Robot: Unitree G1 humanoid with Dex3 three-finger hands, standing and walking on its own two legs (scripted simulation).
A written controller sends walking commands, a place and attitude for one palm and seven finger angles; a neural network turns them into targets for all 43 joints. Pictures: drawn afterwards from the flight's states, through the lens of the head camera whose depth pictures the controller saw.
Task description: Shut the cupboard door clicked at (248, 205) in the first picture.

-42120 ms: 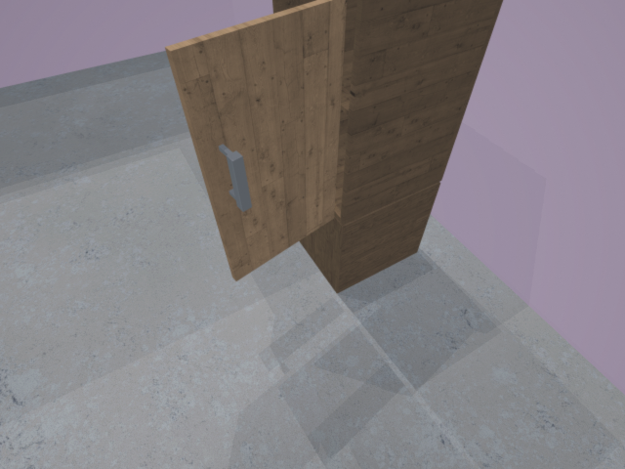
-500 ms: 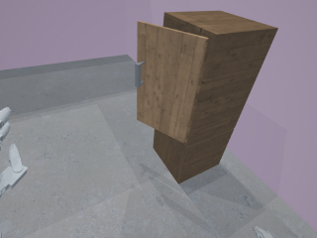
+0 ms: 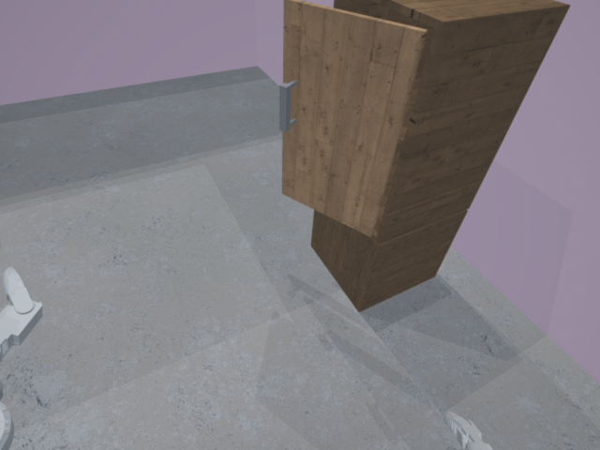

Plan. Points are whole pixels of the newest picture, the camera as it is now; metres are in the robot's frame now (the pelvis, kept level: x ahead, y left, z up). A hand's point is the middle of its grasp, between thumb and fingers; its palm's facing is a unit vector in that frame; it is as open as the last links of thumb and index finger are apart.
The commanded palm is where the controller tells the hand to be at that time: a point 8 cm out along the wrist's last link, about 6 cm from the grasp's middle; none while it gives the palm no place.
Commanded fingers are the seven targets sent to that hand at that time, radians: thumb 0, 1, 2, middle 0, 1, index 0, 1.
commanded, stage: stop stepping back and stand still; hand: left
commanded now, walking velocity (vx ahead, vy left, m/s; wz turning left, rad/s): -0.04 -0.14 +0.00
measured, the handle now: (289, 105) +0.95 +0.08 +0.01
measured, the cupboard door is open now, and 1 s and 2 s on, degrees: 28 28 28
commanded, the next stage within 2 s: let the arm hang, fingers relaxed in 0.06 s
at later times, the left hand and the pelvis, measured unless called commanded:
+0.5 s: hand out of the picture +0.06 +0.18 -0.16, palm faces +0.07 -0.99 -0.16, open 7.0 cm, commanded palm none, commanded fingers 0.00 0.90 0.90 -0.20 -0.30 -0.20 -0.30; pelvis -0.01 +0.00 +0.00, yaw +3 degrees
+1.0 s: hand out of the picture -0.03 +0.21 -0.16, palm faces +0.02 -0.98 -0.21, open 7.4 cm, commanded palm none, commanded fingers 0.00 0.90 0.90 -0.20 -0.30 -0.20 -0.30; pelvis -0.02 +0.03 +0.02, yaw +0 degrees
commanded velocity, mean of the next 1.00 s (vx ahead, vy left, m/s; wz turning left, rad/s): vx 0.00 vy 0.00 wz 0.00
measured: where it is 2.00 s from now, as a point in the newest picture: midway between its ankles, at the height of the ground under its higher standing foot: outside the picture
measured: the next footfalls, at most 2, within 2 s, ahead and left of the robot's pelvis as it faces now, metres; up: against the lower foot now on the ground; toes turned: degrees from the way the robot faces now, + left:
right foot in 0.04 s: +0.05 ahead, -0.09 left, +0.00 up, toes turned -2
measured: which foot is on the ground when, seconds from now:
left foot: down 0.00-1.00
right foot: up 0.00-0.02, down 0.04-1.00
